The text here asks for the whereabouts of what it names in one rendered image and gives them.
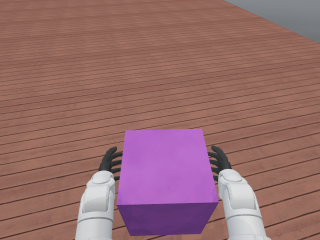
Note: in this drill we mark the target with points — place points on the robot left forearm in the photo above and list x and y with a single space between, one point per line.
96 210

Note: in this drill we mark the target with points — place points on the carton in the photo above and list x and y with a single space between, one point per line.
166 184

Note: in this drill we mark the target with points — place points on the left robot hand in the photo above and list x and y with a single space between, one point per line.
107 163

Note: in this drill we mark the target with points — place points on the right robot hand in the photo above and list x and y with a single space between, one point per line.
222 161

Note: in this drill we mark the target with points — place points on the robot right forearm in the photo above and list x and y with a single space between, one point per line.
241 209

